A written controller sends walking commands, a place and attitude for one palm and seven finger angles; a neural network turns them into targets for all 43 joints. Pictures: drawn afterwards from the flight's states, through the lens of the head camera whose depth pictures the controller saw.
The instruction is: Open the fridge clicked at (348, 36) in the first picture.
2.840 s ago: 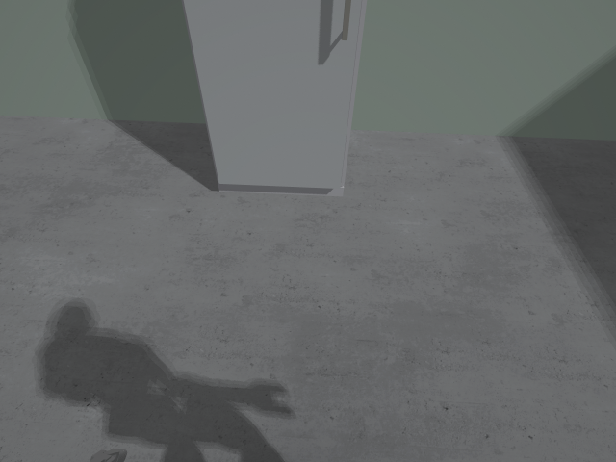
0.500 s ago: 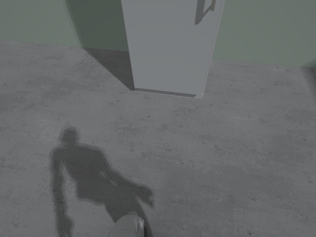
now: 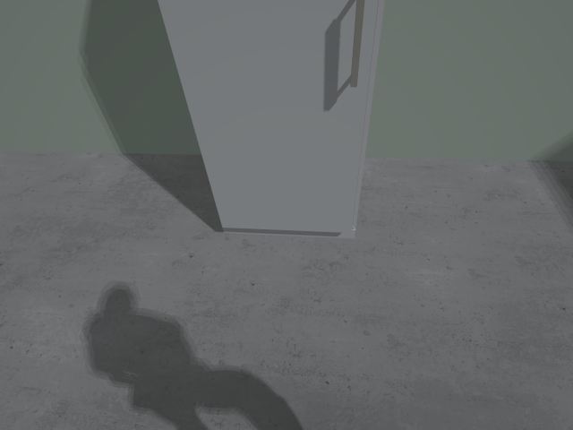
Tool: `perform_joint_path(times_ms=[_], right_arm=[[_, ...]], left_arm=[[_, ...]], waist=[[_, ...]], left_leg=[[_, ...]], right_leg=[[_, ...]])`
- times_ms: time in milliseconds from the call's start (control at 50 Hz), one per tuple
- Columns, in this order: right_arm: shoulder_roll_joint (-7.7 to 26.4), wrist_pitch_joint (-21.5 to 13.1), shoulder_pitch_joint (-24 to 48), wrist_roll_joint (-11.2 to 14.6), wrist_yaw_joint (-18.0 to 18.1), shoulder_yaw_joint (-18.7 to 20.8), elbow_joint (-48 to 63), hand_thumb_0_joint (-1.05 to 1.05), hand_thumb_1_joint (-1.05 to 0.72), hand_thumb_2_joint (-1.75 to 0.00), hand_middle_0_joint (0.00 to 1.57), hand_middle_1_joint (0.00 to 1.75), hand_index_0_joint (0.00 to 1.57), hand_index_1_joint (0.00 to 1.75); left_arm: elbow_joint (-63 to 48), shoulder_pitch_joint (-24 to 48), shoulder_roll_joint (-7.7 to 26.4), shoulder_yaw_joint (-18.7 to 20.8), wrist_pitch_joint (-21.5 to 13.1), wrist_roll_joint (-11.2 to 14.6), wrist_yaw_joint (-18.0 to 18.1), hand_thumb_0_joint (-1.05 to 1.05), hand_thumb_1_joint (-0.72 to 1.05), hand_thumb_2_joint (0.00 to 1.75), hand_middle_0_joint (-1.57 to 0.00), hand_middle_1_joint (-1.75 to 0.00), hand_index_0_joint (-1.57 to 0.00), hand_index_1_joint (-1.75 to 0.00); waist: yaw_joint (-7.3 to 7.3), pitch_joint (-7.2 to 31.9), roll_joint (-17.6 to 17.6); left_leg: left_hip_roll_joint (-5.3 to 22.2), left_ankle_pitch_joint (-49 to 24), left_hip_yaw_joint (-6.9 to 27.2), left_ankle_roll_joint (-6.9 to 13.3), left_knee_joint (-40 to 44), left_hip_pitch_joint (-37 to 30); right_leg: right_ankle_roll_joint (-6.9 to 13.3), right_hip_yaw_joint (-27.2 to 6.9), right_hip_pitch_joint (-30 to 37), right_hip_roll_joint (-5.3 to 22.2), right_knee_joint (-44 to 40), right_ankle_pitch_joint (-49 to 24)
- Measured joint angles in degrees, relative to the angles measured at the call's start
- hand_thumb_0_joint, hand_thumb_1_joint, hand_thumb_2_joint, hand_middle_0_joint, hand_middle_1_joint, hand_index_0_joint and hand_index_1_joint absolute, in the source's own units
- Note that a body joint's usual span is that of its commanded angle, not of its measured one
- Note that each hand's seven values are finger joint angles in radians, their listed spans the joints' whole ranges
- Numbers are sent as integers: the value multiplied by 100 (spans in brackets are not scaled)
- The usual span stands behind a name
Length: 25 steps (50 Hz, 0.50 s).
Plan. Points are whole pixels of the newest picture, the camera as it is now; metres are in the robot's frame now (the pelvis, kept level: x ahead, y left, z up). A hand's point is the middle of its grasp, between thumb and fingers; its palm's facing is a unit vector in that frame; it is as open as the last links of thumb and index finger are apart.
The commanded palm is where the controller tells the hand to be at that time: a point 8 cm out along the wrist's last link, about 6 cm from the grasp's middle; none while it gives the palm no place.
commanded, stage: walk to a spot facing it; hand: right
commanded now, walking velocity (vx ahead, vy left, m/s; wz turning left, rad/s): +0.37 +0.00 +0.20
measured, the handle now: (356, 39) +1.01 -0.15 +0.14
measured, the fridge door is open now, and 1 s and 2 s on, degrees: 0 0 0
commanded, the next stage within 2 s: turn to face it in 0.28 s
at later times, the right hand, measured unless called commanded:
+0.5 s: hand (375, 340) +0.33 -0.14 -0.17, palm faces -0.17 +0.96 -0.22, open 7.3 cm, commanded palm none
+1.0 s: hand (378, 321) +0.37 -0.15 -0.18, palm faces +0.05 +0.98 -0.17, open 7.2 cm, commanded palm none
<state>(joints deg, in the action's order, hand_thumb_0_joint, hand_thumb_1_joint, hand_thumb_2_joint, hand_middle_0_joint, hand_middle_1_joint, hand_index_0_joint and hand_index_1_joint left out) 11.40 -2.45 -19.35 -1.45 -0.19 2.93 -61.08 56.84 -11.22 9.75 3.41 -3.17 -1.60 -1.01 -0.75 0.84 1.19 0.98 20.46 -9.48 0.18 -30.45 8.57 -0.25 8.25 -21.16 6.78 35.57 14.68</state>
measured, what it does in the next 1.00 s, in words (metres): walks ahead: left foot, then right foot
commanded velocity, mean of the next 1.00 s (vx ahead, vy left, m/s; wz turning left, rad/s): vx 0.10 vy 0.00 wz -0.02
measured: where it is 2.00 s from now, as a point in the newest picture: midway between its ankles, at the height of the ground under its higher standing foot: (307, 355)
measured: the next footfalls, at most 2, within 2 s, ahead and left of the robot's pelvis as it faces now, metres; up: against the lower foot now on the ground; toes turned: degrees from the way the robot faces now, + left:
left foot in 0.50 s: +0.35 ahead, +0.14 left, +0.00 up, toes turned +17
right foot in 0.92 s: +0.37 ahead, -0.07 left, +0.00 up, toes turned -6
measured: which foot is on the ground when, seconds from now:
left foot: down 0.00-0.00, up 0.02-0.48, down 0.50-0.94, up 0.96-1.00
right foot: down 0.00-0.48, up 0.50-0.90, down 0.92-1.00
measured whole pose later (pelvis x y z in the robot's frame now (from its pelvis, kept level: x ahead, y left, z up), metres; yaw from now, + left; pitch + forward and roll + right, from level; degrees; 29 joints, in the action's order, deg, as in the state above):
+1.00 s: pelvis +0.31 +0.03 +0.00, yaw +1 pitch -1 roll +1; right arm 11.1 1.3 -11.7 -0.5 1.8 2.9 -59.1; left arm 59.5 -12.9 8.5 1.8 0.6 -1.6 1.2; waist -0.1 -1.8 2.4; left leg 3.8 23.1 -12.0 -0.7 -37.2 15.1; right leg 2.0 6.4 -16.0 2.8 34.2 17.2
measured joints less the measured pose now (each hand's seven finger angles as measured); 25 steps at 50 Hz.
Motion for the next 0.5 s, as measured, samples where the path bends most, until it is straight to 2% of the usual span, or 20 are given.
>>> perform_joint_path(times_ms=[20,60,100,140,180,240,300,400,460,500], right_arm=[[9,37,-60,18,-8,15,-38,0,-92,-90,20,30,20,30],[-2,132,-112,10,-18,20,-126,0,-92,-90,20,30,20,30],[-3,166,-93,-3,-54,36,-184,0,-92,-90,20,30,20,30],[-14,175,-36,-24,-76,62,-169,0,-92,-90,20,30,20,30],[-41,189,34,-33,-81,79,-118,1,-91,-90,20,30,20,30],[-79,237,177,-35,-85,99,-39,0,-91,-90,19,30,19,30],[-124,301,357,-32,-102,105,12,0,-91,-90,19,30,19,30],[-99,365,718,-16,-126,126,98,1,-93,-90,19,30,19,30],[-88,254,945,-19,-110,84,206,1,-93,-90,19,30,19,30],[-24,45,1018,-35,-72,56,292,1,-92,-90,19,30,19,30]], left_arm=[[-11,30,-22,-10,-54,-26,11,0,92,90,-19,-30,-19,-30],[-29,-8,-66,-60,-150,-51,68,0,92,90,-19,-30,-19,-30],[21,-163,-143,-108,-186,-37,127,0,91,90,-19,-30,-19,-30],[137,-349,-173,-65,-215,2,235,0,94,90,-20,-30,-20,-30],[292,-550,-162,-78,-224,17,261,0,95,90,-20,-30,-20,-30],[531,-860,-200,-123,-207,33,274,0,94,90,-20,-30,-20,-30],[730,-1132,-279,-148,-164,36,278,0,93,90,-20,-30,-20,-30],[903,-1431,-378,-146,-84,2,281,1,92,90,-19,-30,-20,-30],[1004,-1562,-388,-144,-25,9,281,1,91,90,-20,-30,-20,-30],[1109,-1677,-443,-154,40,66,248,1,91,90,-20,-30,-20,-30]], waist=[[-5,-28,81],[15,-76,120],[33,-100,130],[20,-126,146],[1,-148,140],[-6,-198,126],[27,-281,101],[216,-528,-9],[348,-670,-149],[348,-643,-98]], left_leg=[[94,233,86,28,-478,129],[100,516,377,95,-1966,660],[145,224,502,108,-3116,1217],[252,-193,582,63,-3605,1675],[351,-525,643,6,-3709,2047],[457,-825,679,-55,-3522,2459],[522,-1076,579,-79,-2985,2659],[423,-1115,213,25,-1527,2478],[199,-1083,55,205,-804,2085],[162,-1456,33,369,-447,1715]], right_leg=[[119,72,41,-72,95,40],[281,189,214,-142,131,214],[323,274,523,-212,-181,225],[306,367,878,-292,-626,153],[286,454,1208,-349,-1032,98],[239,572,1623,-399,-1457,103],[158,710,1983,-411,-1694,219],[-64,992,2488,-328,-1718,620],[-248,1068,2604,-128,-1230,1093],[-241,941,2252,45,-22,1426]])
